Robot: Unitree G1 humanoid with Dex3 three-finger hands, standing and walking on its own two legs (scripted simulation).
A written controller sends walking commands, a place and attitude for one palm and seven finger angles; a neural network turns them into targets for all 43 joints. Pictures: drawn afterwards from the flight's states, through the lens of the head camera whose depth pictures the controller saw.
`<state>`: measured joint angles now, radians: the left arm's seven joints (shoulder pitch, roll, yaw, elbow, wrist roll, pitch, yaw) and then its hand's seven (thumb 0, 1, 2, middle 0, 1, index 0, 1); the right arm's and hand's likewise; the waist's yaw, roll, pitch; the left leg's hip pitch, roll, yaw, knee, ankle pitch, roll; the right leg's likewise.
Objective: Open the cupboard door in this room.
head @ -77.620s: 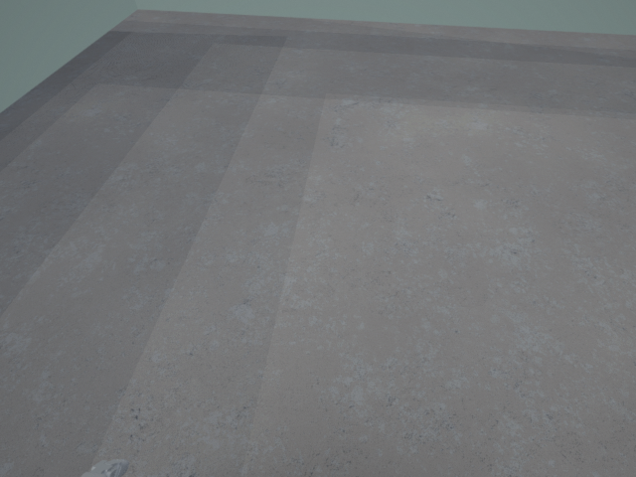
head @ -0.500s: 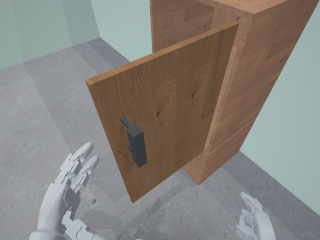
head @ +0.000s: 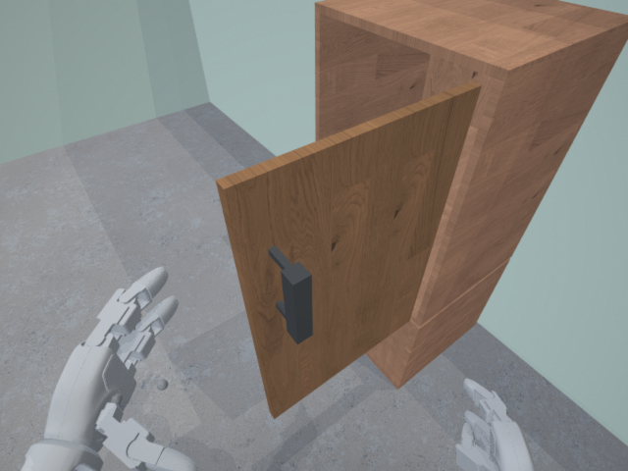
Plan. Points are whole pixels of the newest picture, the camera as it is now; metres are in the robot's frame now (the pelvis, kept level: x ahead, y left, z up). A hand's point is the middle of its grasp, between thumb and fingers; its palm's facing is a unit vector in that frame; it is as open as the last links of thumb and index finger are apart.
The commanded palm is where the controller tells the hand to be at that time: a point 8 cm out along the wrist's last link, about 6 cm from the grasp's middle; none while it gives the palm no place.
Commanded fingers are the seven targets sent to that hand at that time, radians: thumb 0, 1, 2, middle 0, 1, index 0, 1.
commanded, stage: draw the hand back to the body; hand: left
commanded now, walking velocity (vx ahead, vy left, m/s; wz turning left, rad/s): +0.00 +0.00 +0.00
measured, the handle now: (288, 294) +0.32 +0.06 +0.09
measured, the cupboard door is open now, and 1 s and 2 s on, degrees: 89 89 89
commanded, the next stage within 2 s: step back with the hand held close in 1.06 s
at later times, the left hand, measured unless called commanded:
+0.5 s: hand (87, 328) +0.20 +0.23 +0.17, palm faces +0.35 -0.86 -0.38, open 11.2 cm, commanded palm +0.16 +0.28 +0.19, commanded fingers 0.00 0.62 0.78 -0.19 -0.30 -0.19 -0.30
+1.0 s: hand (78, 305) +0.22 +0.24 +0.19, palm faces +0.41 -0.83 -0.38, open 7.4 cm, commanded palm +0.17 +0.28 +0.21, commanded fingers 0.00 0.90 0.90 -0.20 -0.30 -0.20 -0.30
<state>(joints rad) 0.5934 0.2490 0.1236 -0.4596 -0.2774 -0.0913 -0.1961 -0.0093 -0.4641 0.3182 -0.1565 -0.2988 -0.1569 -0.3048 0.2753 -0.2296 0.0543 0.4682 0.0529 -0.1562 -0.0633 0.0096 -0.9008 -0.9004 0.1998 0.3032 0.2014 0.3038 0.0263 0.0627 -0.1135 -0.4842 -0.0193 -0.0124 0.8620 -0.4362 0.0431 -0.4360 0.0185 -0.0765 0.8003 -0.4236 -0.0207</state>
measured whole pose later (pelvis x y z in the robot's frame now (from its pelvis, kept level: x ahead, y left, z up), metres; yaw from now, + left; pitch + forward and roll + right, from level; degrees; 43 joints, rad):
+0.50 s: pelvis +0.02 +0.00 +0.04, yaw -2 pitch -3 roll -1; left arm 0.54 0.32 0.23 -0.44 -0.06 -0.06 0.13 0.00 0.29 0.64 -0.19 -0.30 -0.19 -0.31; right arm 0.22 -0.23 0.04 0.60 0.01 -0.11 -0.08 0.01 -0.90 -0.90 0.20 0.30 0.20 0.30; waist 0.05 0.06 -0.01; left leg -0.15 -0.03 0.02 0.50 -0.29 0.05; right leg -0.13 0.01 -0.03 0.46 -0.28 -0.01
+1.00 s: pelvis +0.02 -0.01 +0.04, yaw -2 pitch -4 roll -1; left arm 0.48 0.34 0.32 -0.39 -0.07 -0.07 0.12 0.02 0.88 0.90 -0.21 -0.30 -0.21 -0.31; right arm 0.20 -0.23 0.02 0.63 0.01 -0.08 -0.07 0.01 -0.90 -0.90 0.20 0.30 0.20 0.30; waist 0.06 0.06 0.01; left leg -0.09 -0.01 0.02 0.43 -0.27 0.03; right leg -0.07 0.03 -0.03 0.39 -0.25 -0.03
